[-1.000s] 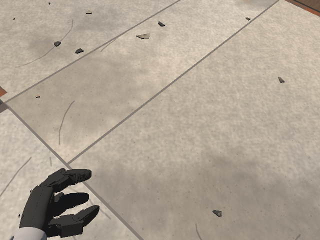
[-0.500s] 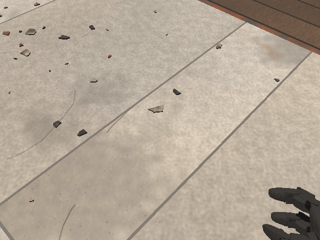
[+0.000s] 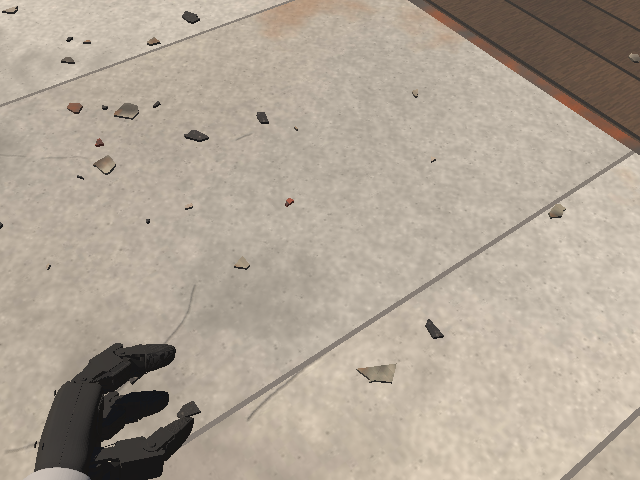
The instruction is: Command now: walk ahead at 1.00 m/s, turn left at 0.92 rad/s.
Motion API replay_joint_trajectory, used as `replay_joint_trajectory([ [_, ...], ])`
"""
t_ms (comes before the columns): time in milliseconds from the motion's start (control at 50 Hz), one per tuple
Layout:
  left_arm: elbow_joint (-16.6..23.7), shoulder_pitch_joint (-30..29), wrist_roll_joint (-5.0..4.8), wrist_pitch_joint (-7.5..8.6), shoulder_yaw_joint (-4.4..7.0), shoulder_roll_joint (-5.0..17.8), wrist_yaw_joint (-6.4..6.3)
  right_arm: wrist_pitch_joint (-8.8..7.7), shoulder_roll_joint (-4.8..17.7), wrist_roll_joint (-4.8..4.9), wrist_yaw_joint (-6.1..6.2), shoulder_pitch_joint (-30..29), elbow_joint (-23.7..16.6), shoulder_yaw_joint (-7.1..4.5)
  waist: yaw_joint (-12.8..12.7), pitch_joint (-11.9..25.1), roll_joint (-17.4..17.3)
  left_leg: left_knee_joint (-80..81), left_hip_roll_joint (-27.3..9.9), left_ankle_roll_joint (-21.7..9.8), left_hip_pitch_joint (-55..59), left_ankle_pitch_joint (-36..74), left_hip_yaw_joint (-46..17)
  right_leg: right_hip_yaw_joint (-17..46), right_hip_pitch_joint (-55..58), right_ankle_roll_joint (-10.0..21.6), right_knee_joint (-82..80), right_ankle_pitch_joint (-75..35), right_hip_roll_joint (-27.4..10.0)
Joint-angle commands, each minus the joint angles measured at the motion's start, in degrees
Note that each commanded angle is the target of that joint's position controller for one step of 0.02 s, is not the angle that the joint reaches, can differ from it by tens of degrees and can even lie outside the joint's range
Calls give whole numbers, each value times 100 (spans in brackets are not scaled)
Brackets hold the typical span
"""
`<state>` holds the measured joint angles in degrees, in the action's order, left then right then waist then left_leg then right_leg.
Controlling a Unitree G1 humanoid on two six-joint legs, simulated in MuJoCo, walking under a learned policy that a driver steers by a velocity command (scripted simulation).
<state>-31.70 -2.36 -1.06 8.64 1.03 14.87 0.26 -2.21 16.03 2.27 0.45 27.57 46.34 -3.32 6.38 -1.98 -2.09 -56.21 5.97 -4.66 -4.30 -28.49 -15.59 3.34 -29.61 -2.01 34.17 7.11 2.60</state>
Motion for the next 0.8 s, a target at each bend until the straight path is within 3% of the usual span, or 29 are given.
replay_joint_trajectory([
  [20,-208,2399,50,-195,442,803,-68,-109,700,132,45,-444,-797,25,-1493,1580,1498,-2744,-751,195,-4524,565,659,3733,5446,1165,-1579,3292,-2354],
  [40,-365,2268,146,-240,432,808,-64,-97,674,-13,32,-1029,-909,14,-1429,789,324,-2531,-958,202,-4383,760,847,2857,4439,1059,-1691,1836,-2143],
  [60,-484,2078,235,-244,423,772,-65,-102,596,-118,-5,-1290,-1056,-8,-1215,425,301,-2231,-1172,183,-4206,943,841,2330,3741,1124,-1757,987,-2034],
  [80,-591,1933,289,-230,375,623,-67,-42,432,-52,-61,-1286,-1110,-5,-995,180,394,-2140,-1375,163,-3986,936,830,1852,3200,1114,-1908,674,-1897],
  [100,-719,1917,243,-198,318,430,-11,-5,194,-10,-82,-1279,-1172,48,-879,99,479,-2076,-1420,109,-3862,888,853,1591,2855,1150,-2066,580,-1749],
  [140,-953,1851,74,-159,276,350,76,28,-101,46,-117,-1358,-1286,176,-599,-229,525,-1566,-1518,136,-3894,649,694,1390,2238,1371,-2416,577,-1825],
  [200,-1052,1745,-45,-135,384,822,48,-109,76,-155,-217,-1929,-1492,255,-387,-686,287,16,-1574,196,-3865,1873,848,786,1779,1424,-2874,279,-1618],
  [240,-1072,1937,-97,-123,461,1088,38,-252,223,-229,-336,-2440,-1563,272,-568,-792,1,1106,-1323,249,-2834,2868,1246,390,1249,1341,-3239,24,-1415],
  [280,-1158,2281,-129,-130,506,1358,42,-338,394,-165,-412,-2724,-1620,224,-623,-746,81,1670,-1086,307,-2127,3157,1327,344,1431,1288,-3330,-282,-1556],
  [320,-1262,2569,-73,-216,483,1476,43,-368,752,-114,-376,-2538,-1604,61,-425,-357,312,2040,-837,249,-1626,2777,1401,273,2233,1100,-2591,-1786,-1648],
  [340,-1334,2691,-11,-279,457,1531,46,-353,988,-101,-316,-1968,-1500,-82,-43,162,474,2092,-599,148,-769,2384,1571,139,2342,963,-1619,-2823,-1514],
  [360,-1367,2696,49,-317,413,1545,30,-292,1166,-100,-223,-1033,-1316,-216,572,729,667,1931,-542,140,668,2098,1720,-32,1709,760,-202,-3250,-1287],
  [380,-1254,2806,196,-290,230,1024,21,-206,1608,-174,-77,70,-1150,-354,952,1583,259,1645,-1672,-7,2477,1217,528,-42,344,472,1914,-1750,-972],
  [400,-1092,3825,-101,-174,-42,-36,14,-258,2109,-401,-124,256,-1033,-403,156,2909,-1830,3064,-2999,-729,3380,-1406,-2610,401,-761,394,4070,2054,-232],
  [420,-1087,3267,-329,-162,71,488,-15,-273,1529,-313,-161,232,-980,-280,310,2453,-1328,4078,-2888,-588,2836,-2177,-3354,614,-1299,444,4798,1914,-382],
  [440,-908,2565,-414,-194,163,705,-56,-306,1229,-239,-163,-111,-872,-196,270,1312,-927,4105,-2858,-464,2171,-1424,-2522,402,-1940,426,5024,1530,-572],
  [460,-859,2268,-297,-236,152,671,-97,-334,1000,-268,-178,-472,-819,-143,77,788,-382,4020,-2747,-437,1390,-346,-1653,306,-1902,421,4814,1115,-872],
  [480,-870,2213,-154,-309,185,631,-84,-369,749,-352,-192,-789,-758,-102,-199,470,-350,4057,-2530,-423,628,395,-915,294,-1574,414,4504,800,-1083],
  [500,-938,2377,-159,-429,207,531,-28,-411,490,-422,-189,-1032,-700,-62,-468,388,-551,4139,-2371,-377,133,869,-335,383,-1161,413,4343,645,-1266],
  [540,-939,2327,-213,-672,208,297,27,-452,237,-315,-171,-1398,-581,-48,-710,64,-495,4490,-2280,-289,-308,1418,600,339,-1037,415,4093,712,-1412],
  [580,-777,1989,-132,-788,179,181,43,-496,338,-284,-127,-1513,-492,-97,-790,-352,-295,4725,-2336,-304,-521,2127,1266,315,-1346,358,3870,417,-1484],
  [640,-606,1565,-90,-775,174,266,138,-494,475,-344,-17,-1586,-460,-135,-851,-645,12,4971,-1960,-195,-516,2582,2323,-6,-1462,404,2939,-648,-1294],
  [700,-415,960,-62,-715,164,377,333,-479,938,-287,39,-1437,-412,-234,-726,-795,389,5199,-1919,-41,-180,2970,2946,-536,-962,636,1613,-1507,-1117],
  [720,-378,875,-74,-696,187,447,387,-450,1101,-288,40,-1425,-418,-267,-745,-753,374,5086,-1910,9,33,3789,3102,-780,-657,728,1304,-1553,-954],
  [760,-350,1095,-146,-706,329,778,403,-321,1464,-229,38,-1340,-433,-355,-984,-336,37,4276,-1955,95,744,6860,3204,-1320,45,908,1175,-1166,-403],
  [780,-402,1540,-209,-762,423,970,381,-223,1637,-177,41,-1391,-468,-403,-1294,-58,-267,3495,-2039,107,981,8272,3213,-1477,514,1009,1288,-653,-169],
  [800,-561,2371,-232,-836,571,1261,353,-145,1741,-143,34,-1534,-530,-434,-1765,349,-465,2279,-2098,79,799,9072,3155,-1499,1503,1169,1413,-112,8],
])
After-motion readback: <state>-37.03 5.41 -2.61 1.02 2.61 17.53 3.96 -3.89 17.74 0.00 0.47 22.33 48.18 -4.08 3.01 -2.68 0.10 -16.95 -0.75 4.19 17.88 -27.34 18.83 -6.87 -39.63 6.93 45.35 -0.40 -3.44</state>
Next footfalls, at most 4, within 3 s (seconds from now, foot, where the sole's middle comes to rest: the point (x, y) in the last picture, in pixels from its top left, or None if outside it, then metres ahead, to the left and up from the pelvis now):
0.38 left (194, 459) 0.52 0.21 -0.75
0.82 right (310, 285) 0.91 -0.06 -0.75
1.26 left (304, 173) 1.29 -0.08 -0.75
1.78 right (365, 159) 1.33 -0.26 -0.75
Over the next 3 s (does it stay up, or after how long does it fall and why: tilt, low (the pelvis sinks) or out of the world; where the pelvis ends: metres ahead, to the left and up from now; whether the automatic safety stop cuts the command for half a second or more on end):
stays up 1.26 -0.10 0.03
